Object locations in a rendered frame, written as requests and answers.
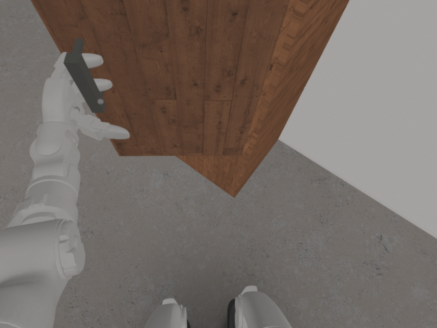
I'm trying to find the robot left forearm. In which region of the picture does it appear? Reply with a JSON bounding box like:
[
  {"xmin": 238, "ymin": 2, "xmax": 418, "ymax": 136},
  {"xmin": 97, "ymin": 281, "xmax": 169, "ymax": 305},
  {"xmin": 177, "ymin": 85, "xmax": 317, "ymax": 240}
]
[{"xmin": 0, "ymin": 122, "xmax": 81, "ymax": 233}]

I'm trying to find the robot left thigh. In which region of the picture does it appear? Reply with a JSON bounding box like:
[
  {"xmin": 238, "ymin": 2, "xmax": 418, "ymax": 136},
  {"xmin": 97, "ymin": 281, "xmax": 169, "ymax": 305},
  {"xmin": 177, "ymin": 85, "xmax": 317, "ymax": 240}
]
[{"xmin": 144, "ymin": 303, "xmax": 187, "ymax": 328}]

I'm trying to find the robot right thigh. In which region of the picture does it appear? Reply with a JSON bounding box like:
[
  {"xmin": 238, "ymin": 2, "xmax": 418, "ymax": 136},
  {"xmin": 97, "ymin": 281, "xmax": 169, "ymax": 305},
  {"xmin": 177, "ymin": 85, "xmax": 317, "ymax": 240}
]
[{"xmin": 235, "ymin": 291, "xmax": 292, "ymax": 328}]

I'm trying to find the cupboard door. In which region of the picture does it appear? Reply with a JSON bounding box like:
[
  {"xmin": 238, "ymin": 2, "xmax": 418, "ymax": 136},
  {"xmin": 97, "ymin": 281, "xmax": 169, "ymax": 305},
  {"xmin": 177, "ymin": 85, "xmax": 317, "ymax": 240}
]
[{"xmin": 31, "ymin": 0, "xmax": 290, "ymax": 156}]

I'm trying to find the handle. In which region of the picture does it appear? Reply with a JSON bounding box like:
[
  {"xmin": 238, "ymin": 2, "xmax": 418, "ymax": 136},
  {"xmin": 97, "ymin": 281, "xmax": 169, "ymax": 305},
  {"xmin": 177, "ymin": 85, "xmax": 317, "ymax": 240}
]
[{"xmin": 64, "ymin": 38, "xmax": 106, "ymax": 113}]

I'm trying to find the left robot upper arm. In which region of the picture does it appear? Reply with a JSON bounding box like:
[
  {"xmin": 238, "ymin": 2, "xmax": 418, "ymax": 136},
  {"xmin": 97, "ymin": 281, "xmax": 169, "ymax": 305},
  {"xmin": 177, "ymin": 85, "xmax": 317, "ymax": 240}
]
[{"xmin": 0, "ymin": 219, "xmax": 85, "ymax": 328}]

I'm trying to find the robot left hand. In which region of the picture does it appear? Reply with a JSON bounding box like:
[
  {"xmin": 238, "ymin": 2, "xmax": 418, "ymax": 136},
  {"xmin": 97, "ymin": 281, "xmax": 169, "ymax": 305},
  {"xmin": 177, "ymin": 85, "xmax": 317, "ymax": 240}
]
[{"xmin": 42, "ymin": 52, "xmax": 130, "ymax": 141}]

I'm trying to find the robot thigh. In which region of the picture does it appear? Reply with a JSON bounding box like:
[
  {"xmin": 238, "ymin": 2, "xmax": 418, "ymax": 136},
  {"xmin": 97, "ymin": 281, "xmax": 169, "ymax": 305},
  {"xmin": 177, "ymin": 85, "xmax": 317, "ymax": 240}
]
[
  {"xmin": 144, "ymin": 303, "xmax": 187, "ymax": 328},
  {"xmin": 235, "ymin": 291, "xmax": 292, "ymax": 328}
]

